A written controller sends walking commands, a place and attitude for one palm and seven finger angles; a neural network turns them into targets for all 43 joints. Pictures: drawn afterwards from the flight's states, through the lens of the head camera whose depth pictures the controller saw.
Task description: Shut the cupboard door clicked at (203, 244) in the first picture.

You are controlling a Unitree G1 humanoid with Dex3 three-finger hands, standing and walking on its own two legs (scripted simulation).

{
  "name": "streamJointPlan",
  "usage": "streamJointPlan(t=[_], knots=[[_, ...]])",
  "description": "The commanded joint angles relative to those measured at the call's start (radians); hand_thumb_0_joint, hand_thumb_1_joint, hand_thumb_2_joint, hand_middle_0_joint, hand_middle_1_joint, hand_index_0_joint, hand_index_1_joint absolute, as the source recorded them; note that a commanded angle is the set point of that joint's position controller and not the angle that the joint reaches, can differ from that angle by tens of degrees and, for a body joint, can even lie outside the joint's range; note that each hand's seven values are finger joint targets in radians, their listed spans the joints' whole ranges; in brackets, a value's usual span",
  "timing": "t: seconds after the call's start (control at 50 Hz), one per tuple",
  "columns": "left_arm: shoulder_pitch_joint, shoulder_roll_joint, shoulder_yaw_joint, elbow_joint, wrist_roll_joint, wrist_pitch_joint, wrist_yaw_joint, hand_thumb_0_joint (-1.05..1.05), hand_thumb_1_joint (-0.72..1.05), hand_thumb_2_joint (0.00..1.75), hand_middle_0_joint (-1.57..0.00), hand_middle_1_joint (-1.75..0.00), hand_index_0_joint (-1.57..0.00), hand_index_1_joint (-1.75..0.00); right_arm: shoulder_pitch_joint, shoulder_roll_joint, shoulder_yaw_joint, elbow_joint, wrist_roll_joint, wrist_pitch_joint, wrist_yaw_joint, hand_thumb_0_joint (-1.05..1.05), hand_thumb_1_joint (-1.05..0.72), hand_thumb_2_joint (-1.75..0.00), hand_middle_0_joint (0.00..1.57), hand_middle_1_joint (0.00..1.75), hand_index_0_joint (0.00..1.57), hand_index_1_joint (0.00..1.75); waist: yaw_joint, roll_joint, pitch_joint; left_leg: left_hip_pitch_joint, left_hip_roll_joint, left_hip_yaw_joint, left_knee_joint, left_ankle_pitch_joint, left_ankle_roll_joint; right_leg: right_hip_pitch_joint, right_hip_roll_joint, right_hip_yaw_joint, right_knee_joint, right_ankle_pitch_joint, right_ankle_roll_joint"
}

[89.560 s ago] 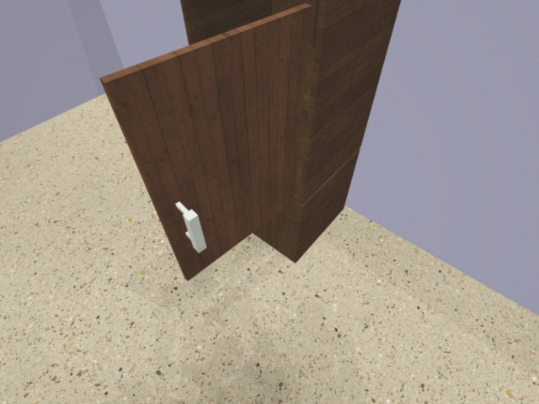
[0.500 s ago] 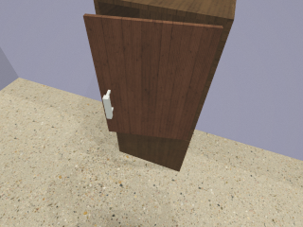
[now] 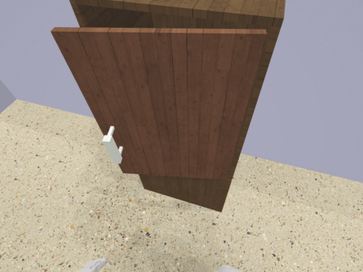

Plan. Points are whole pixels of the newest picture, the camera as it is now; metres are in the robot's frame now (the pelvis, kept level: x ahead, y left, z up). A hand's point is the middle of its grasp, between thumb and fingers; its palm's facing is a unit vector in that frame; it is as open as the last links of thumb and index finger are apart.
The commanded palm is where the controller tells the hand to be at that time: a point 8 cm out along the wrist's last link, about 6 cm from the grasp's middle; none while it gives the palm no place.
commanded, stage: shuffle to correct the standing spot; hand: left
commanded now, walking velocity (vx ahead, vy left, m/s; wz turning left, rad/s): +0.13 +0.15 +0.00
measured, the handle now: (114, 145) +0.48 +0.24 -0.09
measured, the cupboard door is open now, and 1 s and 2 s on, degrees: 13 13 13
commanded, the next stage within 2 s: come to a stop and stand still in 0.20 s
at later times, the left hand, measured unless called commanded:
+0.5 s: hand out of the picture +0.07 +0.23 -0.17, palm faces +0.06 -0.98 -0.20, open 7.3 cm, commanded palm none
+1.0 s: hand out of the picture +0.08 +0.16 -0.16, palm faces +0.00 -0.98 -0.21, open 7.2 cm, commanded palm none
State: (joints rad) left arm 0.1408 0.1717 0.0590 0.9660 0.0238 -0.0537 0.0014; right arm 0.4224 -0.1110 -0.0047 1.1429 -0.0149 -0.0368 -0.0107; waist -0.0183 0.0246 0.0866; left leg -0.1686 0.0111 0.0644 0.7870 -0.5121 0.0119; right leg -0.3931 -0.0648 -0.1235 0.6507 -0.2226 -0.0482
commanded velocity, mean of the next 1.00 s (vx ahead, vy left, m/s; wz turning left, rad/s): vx -0.03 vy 0.00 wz -0.04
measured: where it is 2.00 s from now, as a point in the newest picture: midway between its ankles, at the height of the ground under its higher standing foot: outside the picture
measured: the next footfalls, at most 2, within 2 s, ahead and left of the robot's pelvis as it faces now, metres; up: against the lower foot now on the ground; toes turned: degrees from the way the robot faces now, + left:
left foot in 0.36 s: +0.15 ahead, +0.14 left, +0.00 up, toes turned +4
right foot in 0.76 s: +0.04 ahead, -0.08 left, +0.00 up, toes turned -4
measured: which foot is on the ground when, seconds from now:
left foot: up 0.00-0.34, down 0.36-0.78, up 0.80-1.00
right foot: down 0.00-0.36, up 0.38-0.74, down 0.76-1.00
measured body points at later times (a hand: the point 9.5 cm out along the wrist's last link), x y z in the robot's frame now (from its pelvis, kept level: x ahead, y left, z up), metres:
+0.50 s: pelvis +0.08 +0.05 +0.01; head +0.10 +0.07 +0.46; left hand +0.07 +0.28 -0.15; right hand +0.16 -0.17 -0.13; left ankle +0.11 +0.14 -0.72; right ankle +0.04 -0.08 -0.69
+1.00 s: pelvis +0.03 -0.02 +0.01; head +0.04 -0.02 +0.46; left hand +0.08 +0.22 -0.14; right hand +0.02 -0.25 -0.14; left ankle +0.03 +0.12 -0.71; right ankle +0.00 -0.09 -0.72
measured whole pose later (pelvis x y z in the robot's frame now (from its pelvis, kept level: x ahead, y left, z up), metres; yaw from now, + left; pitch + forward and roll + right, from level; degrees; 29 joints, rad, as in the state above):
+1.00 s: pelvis +0.03 -0.02 +0.01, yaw -2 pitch -1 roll +0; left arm 0.23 0.17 0.03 1.03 0.02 0.01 0.03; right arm 0.27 -0.16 -0.04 1.11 -0.01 0.04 -0.03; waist -0.01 0.00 0.03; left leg -0.28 0.06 0.06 0.65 -0.35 -0.04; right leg -0.18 0.03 -0.10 0.50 -0.31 -0.07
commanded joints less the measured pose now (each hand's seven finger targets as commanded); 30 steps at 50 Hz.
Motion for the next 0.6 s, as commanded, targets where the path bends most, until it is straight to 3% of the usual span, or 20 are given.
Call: streamJointPlan(t=[0.0,0.02,0.04,0.08,0.12,0.2,0.26,0.28,0.3,0.32,0.34,0.36,0.38,0.4,0.42,0.48,0.54,0.58], knots=[[0.211,0.139,0.033,0.021,-0.008,0.007,0.022,0.00,0.90,0.90,-0.20,-0.30,-0.20,-0.30,-0.052,-0.091,-0.039,-0.096,-0.007,0.004,0.003,0.00,-0.90,-0.90,0.20,0.30,0.20,0.30,0.078,-0.182,-0.011,-0.441,0.086,-0.061,0.467,0.024,-0.001,0.224,-0.375,0.491,-0.433,-0.118,-0.167],[0.155,0.113,0.027,0.007,-0.008,0.007,0.027,0.00,0.90,0.90,-0.20,-0.30,-0.20,-0.30,-0.048,-0.084,-0.041,-0.093,-0.011,0.015,0.007,0.00,-0.90,-0.90,0.20,0.30,0.20,0.30,0.048,-0.146,0.022,-0.416,0.109,-0.071,0.437,0.081,-0.009,0.152,-0.353,0.394,-0.445,-0.088,-0.153],[0.137,0.090,0.020,-0.001,-0.003,0.002,0.028,0.00,0.90,0.90,-0.20,-0.30,-0.20,-0.30,-0.038,-0.069,-0.038,-0.086,-0.013,0.020,0.011,0.00,-0.90,-0.90,0.20,0.30,0.20,0.30,0.031,-0.152,0.020,-0.362,0.115,-0.058,0.378,0.114,-0.019,0.094,-0.321,0.308,-0.448,-0.004,-0.129],[0.138,0.095,0.018,0.009,0.002,-0.003,0.024,0.00,0.90,0.90,-0.20,-0.30,-0.20,-0.30,-0.013,-0.048,-0.033,-0.078,-0.011,0.027,0.015,0.00,-0.90,-0.90,0.20,0.30,0.20,0.30,0.015,-0.172,-0.022,-0.276,0.093,-0.010,0.227,0.158,-0.041,0.079,-0.262,0.204,-0.432,0.153,-0.109],[0.162,0.104,0.027,0.017,0.007,-0.002,0.024,0.00,0.90,0.90,-0.20,-0.30,-0.20,-0.30,-0.042,-0.030,-0.034,-0.092,-0.011,0.027,0.016,0.00,-0.90,-0.90,0.20,0.30,0.20,0.30,0.031,-0.124,-0.040,-0.226,0.069,0.025,0.078,0.193,-0.056,0.078,-0.240,0.193,-0.408,0.211,-0.120],[0.167,0.162,0.033,0.024,0.006,0.011,0.019,0.00,0.90,0.90,-0.20,-0.30,-0.20,-0.30,-0.103,-0.064,-0.034,-0.126,-0.005,0.026,0.016,0.00,-0.90,-0.90,0.20,0.30,0.20,0.30,0.052,-0.159,-0.069,-0.179,0.032,0.044,-0.090,0.231,-0.070,0.144,-0.238,0.225,-0.378,0.218,-0.113],[0.150,0.183,0.039,0.028,0.004,0.030,0.024,0.00,0.90,0.90,-0.20,-0.30,-0.20,-0.30,-0.100,-0.097,-0.040,-0.142,-0.001,0.025,0.010,0.00,-0.90,-0.90,0.20,0.30,0.20,0.30,0.036,-0.173,-0.081,-0.067,0.014,0.053,-0.273,0.306,-0.070,0.139,-0.224,0.215,-0.292,0.207,-0.076],[0.149,0.174,0.038,0.026,0.002,0.039,0.026,0.00,0.90,0.90,-0.20,-0.30,-0.20,-0.30,-0.089,-0.113,-0.044,-0.143,0.001,0.024,0.006,0.00,-0.90,-0.90,0.20,0.30,0.20,0.30,0.028,-0.146,-0.077,-0.006,0.024,0.045,-0.340,0.342,-0.065,0.105,-0.200,0.200,-0.243,0.158,-0.054],[0.157,0.142,0.027,0.026,-0.001,0.047,0.024,0.00,0.90,0.90,-0.20,-0.30,-0.20,-0.30,-0.078,-0.139,-0.047,-0.142,0.000,0.018,0.001,0.00,-0.90,-0.90,0.20,0.30,0.20,0.30,0.024,-0.057,-0.091,0.057,0.075,0.011,-0.385,0.408,-0.047,0.069,-0.141,0.158,-0.172,0.062,-0.020],[0.174,0.085,0.014,0.020,-0.002,0.056,0.022,0.00,0.90,0.90,-0.20,-0.30,-0.20,-0.30,-0.074,-0.184,-0.058,-0.151,-0.005,0.012,-0.005,0.00,-0.90,-0.90,0.20,0.30,0.20,0.30,0.025,0.099,-0.100,0.077,0.211,-0.138,-0.416,0.592,0.015,0.018,-0.043,0.079,-0.066,-0.099,0.030],[0.191,0.046,-0.001,0.020,-0.007,0.063,0.027,0.00,0.90,0.90,-0.20,-0.30,-0.20,-0.30,-0.094,-0.221,-0.058,-0.163,-0.006,0.017,-0.013,0.00,-0.90,-0.90,0.20,0.30,0.20,0.30,0.032,0.176,-0.084,-0.012,0.317,-0.214,-0.482,0.666,0.104,0.042,-0.014,0.041,0.035,-0.281,0.062],[0.203,0.033,-0.006,0.024,-0.004,0.066,0.033,0.00,0.90,0.90,-0.20,-0.30,-0.20,-0.30,-0.126,-0.213,-0.054,-0.173,-0.012,0.022,-0.016,0.00,-0.90,-0.90,0.20,0.30,0.20,0.30,0.039,0.129,-0.055,-0.102,0.326,-0.216,-0.513,0.613,0.136,0.071,-0.011,0.070,0.112,-0.328,0.058],[0.205,0.029,-0.012,0.041,-0.001,0.073,0.034,0.00,0.90,0.90,-0.20,-0.30,-0.20,-0.30,-0.166,-0.180,-0.044,-0.172,-0.011,0.016,-0.020,0.00,-0.90,-0.90,0.20,0.30,0.20,0.30,0.043,0.141,-0.045,-0.126,0.299,-0.209,-0.548,0.577,0.132,0.084,-0.016,0.079,0.157,-0.317,0.055],[0.213,0.035,-0.014,0.056,-0.001,0.075,0.032,0.00,0.90,0.90,-0.20,-0.30,-0.20,-0.30,-0.189,-0.169,-0.037,-0.173,-0.009,0.012,-0.026,0.00,-0.90,-0.90,0.20,0.30,0.20,0.30,0.048,0.150,-0.046,-0.106,0.284,-0.206,-0.542,0.637,0.132,0.072,-0.024,0.097,0.185,-0.288,0.054],[0.227,0.037,-0.014,0.062,-0.001,0.072,0.031,0.00,0.90,0.90,-0.20,-0.30,-0.20,-0.30,-0.198,-0.160,-0.036,-0.169,-0.008,0.009,-0.031,0.00,-0.90,-0.90,0.20,0.30,0.20,0.30,0.050,0.152,-0.063,-0.056,0.286,-0.188,-0.505,0.789,0.140,0.048,-0.023,0.108,0.203,-0.274,0.056],[0.217,0.053,-0.012,0.064,-0.011,0.071,0.034,0.00,0.90,0.90,-0.20,-0.30,-0.20,-0.30,-0.175,-0.174,-0.040,-0.152,-0.003,0.012,-0.040,0.00,-0.90,-0.90,0.20,0.30,0.20,0.30,0.029,0.093,-0.149,0.080,0.297,-0.158,-0.430,1.065,0.163,0.035,-0.011,0.124,0.209,-0.271,0.074],[0.172,0.058,-0.003,0.036,-0.008,0.081,0.034,0.00,0.90,0.90,-0.20,-0.30,-0.20,-0.30,-0.143,-0.205,-0.064,-0.146,-0.006,0.024,-0.045,0.00,-0.90,-0.90,0.20,0.30,0.20,0.30,-0.003,0.058,-0.165,0.131,0.333,-0.178,-0.403,1.118,0.185,0.000,0.006,0.121,0.226,-0.294,0.078],[0.160,0.054,0.003,0.018,-0.007,0.091,0.034,0.00,0.90,0.90,-0.20,-0.30,-0.20,-0.30,-0.140,-0.215,-0.071,-0.144,-0.008,0.031,-0.046,0.00,-0.90,-0.90,0.20,0.30,0.20,0.30,-0.007,0.067,-0.162,0.109,0.343,-0.190,-0.413,1.029,0.196,-0.006,0.013,0.126,0.255,-0.306,0.075]])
